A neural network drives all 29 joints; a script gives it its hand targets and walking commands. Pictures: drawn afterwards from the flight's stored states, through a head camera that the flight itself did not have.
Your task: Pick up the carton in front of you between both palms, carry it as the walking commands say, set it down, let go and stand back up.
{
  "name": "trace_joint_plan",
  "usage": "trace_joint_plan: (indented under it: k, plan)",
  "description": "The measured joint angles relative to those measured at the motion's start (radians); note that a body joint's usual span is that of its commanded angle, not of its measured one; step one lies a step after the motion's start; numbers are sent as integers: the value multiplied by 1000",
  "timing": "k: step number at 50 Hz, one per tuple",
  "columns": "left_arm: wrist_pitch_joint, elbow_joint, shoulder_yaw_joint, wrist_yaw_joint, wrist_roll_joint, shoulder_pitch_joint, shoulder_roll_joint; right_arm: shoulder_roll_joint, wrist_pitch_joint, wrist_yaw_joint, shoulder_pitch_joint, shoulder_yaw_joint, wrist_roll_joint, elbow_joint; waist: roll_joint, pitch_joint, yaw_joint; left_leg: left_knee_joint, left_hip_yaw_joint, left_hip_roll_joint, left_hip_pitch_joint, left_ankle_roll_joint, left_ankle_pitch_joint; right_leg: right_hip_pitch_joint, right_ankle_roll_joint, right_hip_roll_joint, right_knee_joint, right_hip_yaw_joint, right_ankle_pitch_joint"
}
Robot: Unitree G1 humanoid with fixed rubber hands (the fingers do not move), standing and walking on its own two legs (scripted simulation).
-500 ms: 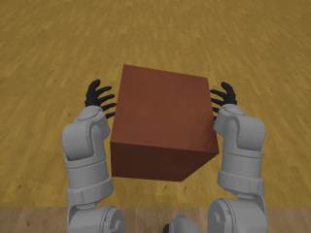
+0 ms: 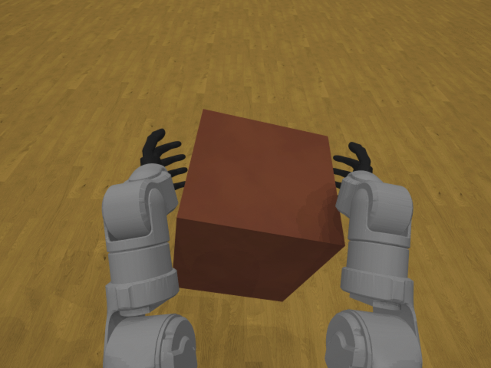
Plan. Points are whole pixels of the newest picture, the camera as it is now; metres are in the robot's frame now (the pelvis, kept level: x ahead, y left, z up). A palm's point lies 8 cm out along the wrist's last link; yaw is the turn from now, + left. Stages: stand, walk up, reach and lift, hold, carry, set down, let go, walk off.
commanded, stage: carry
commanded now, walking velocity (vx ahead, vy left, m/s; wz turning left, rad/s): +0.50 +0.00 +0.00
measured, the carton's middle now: (246, 214) +0.37 -0.01 +0.06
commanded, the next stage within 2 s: none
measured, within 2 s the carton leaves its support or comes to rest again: neither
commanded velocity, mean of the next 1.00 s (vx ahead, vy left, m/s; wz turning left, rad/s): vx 0.50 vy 0.00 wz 0.00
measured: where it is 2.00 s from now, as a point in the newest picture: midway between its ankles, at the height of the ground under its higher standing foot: (234, 169)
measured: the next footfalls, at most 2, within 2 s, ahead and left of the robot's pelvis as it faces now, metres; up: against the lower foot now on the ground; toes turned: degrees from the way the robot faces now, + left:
right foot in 0.26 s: +0.34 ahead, -0.11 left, +0.00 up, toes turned -6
left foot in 0.68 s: +0.64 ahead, +0.08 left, +0.00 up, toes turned +8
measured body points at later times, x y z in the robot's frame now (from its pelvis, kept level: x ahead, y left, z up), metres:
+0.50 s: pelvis +0.34 -0.04 +0.03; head +0.37 -0.04 +0.47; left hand +0.68 +0.13 +0.14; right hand +0.71 -0.18 +0.13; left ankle +0.38 +0.09 -0.65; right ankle +0.30 -0.10 -0.72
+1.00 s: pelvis +0.69 -0.01 +0.03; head +0.68 +0.00 +0.48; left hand +0.96 +0.12 +0.13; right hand +0.95 -0.18 +0.13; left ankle +0.60 +0.07 -0.72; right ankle +0.80 -0.17 -0.68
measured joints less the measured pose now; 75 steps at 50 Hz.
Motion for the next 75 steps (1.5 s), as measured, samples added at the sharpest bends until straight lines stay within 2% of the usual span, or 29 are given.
trace_joint_plan:
  k: [2, 4, 9, 12, 14, 15, 17, 19, 22, 26, 31, 33, 35, 36, 38, 39, 41, 45, 49, 53, 55, 56, 57, 58, 60, 62, 69, 73, 75]
  plan:
    - [-1, 21, 26, -14, 10, 3, -15, -7, 16, -1, 21, 4, 29, 0, 5, 0, -18, -53, -8, 7, 67, -14, -15, -95, -18, 21, 91, -6, 33]
    - [-9, 11, 44, -28, 18, 10, -25, -10, 12, -1, 20, 5, 53, -6, 2, 4, -33, -111, -9, 10, 134, -32, -55, -169, -28, 16, 43, -22, 67]
    - [-36, -54, 27, -27, 28, 16, -24, -20, -17, 0, -21, 18, 69, -33, -1, 3, -36, -194, -13, 14, 274, -57, -120, -210, -11, -3, -372, -60, 224]
    - [-26, -31, 10, -25, 34, 5, -11, -28, -20, 2, -39, 19, 46, 2, 0, -20, -3, -172, -15, 22, 348, -80, -202, -146, -27, 8, -579, -107, 360]
    - [-25, 3, 1, -22, 29, -15, -15, -44, -16, 2, -43, 12, 33, 13, 9, -21, 42, 3, -24, 42, 324, -85, -239, -108, -71, 20, -581, -130, 429]
    - [-33, 16, -8, -13, 33, -18, -20, -50, -19, 3, -37, 8, 31, 14, 14, -15, 67, 164, -57, 35, 266, -85, -222, -108, -86, 26, -536, -134, 397]
    - [-34, 28, -22, 3, 34, -6, -32, -47, -22, 0, -16, -2, 10, 19, 11, 0, 107, 463, -100, -1, 130, -71, -225, -75, -94, 32, -516, -131, 322]
    - [-31, 25, -22, 13, 34, 21, -44, -20, -23, -4, 9, -20, -18, 18, 10, 12, 132, 575, -97, -12, 13, -60, -188, -20, -82, 34, -560, -126, 298]
    - [-42, 13, -19, 15, 23, 57, -53, 16, -40, -5, 54, -25, -49, -4, 7, 27, 145, 483, -70, 3, -112, -66, -137, 69, -77, 30, -644, -124, 284]
    - [-85, -14, -31, 9, 20, 112, -79, 38, -67, -1, 124, -12, -71, -61, 7, 35, 142, 191, -45, 31, -183, -72, -10, 192, -62, 24, -750, -120, 259]
    - [-98, -60, -97, -37, 10, 200, -47, 64, -77, 27, 245, 28, -45, -153, 10, 36, 104, -184, 11, 18, -94, -68, 199, 363, -25, 9, -805, -112, 168]
    - [-87, -105, -120, -56, -2, 245, -30, 74, -74, 37, 301, 61, -30, -200, 8, 31, 90, -284, 64, 4, 1, -52, 247, 400, -8, 0, -722, -101, 97]
    - [-83, -142, -139, -66, -15, 285, -12, 53, -69, 50, 343, 116, -6, -231, -12, 26, 73, -238, 86, -14, 27, -2, 208, 326, 9, -22, -466, -72, 64]
    - [-81, -154, -147, -69, -21, 308, -4, 47, -66, 53, 360, 138, 1, -237, -15, 26, 68, -214, 91, -13, 34, 10, 168, 254, 14, -11, -299, -41, 65]
    - [-72, -166, -172, -80, -35, 365, 15, 33, -44, 65, 404, 171, 20, -254, -9, 25, 62, -227, 94, -7, 80, 12, 120, 125, 13, 3, -84, -25, 94]
    - [-65, -172, -188, -83, -40, 394, 23, 26, -31, 73, 428, 186, 26, -266, -2, 24, 58, -250, 94, -2, 110, 1, 112, 75, 15, 0, -53, -32, 120]
    - [-53, -205, -220, -85, -45, 451, 36, 15, -11, 85, 475, 216, 37, -301, 5, 21, 52, -309, 95, 2, 175, -5, 102, -2, 25, -20, -102, -49, 157]
    - [-49, -304, -284, -82, -47, 546, 49, 2, 10, 81, 552, 261, 52, -402, 16, -1, 37, -398, 84, 12, 288, -16, 72, -93, 50, -56, -349, -67, 229]
    - [-33, -398, -320, -67, -48, 616, 53, -3, 30, 85, 598, 291, 59, -479, 12, -37, 39, -432, 77, 23, 402, -43, 3, -108, 52, -71, -575, -98, 375]
    - [4, -457, -330, -56, -52, 653, 53, -5, 62, 88, 615, 306, 63, -515, 6, -70, 42, -422, 69, 32, 519, -78, -99, -63, 28, -61, -696, -156, 468]
    - [22, -461, -332, -51, -57, 643, 53, -5, 78, 89, 613, 300, 62, -527, 12, -76, 45, -329, 55, 48, 547, -100, -191, -6, 7, -45, -738, -192, 474]
    - [23, -443, -339, -46, -58, 635, 53, -5, 80, 88, 612, 289, 64, -522, 39, -81, 51, -231, 43, 77, 527, -106, -240, -2, -20, -31, -700, -209, 477]
    - [26, -415, -344, -45, -57, 624, 53, -6, 82, 85, 613, 277, 64, -513, 56, -86, 60, -72, 28, 102, 464, -102, -220, -4, -37, -25, -654, -222, 444]
    - [29, -390, -346, -45, -58, 613, 53, -6, 84, 81, 617, 268, 67, -503, 53, -85, 72, 113, -5, 97, 381, -98, -207, 0, -47, -29, -625, -225, 405]
    - [40, -366, -343, -44, -61, 611, 53, -6, 90, 81, 626, 266, 64, -485, 38, -78, 88, 399, -51, 74, 216, -83, -183, 38, -45, -37, -634, -225, 363]
    - [45, -352, -340, -45, -62, 629, 52, -7, 96, 83, 635, 275, 57, -464, 30, -72, 97, 455, -48, 83, 102, -73, -119, 101, -27, -36, -690, -225, 357]
    - [16, -366, -344, -44, -60, 642, 53, -6, 54, 97, 648, 285, 48, -464, 21, -65, 95, 21, 5, 119, -57, -94, 71, 308, 3, -33, -869, -224, 330]
    - [9, -390, -356, -45, -55, 644, 53, -7, 50, 94, 653, 283, 53, -498, 14, -68, 90, -156, 69, 121, -32, -101, 158, 405, 41, -40, -878, -215, 255]
    - [21, -400, -359, -45, -52, 646, 53, -7, 61, 95, 654, 284, 54, -504, 8, -73, 88, -204, 109, 116, 20, -100, 145, 438, 64, -54, -824, -202, 183]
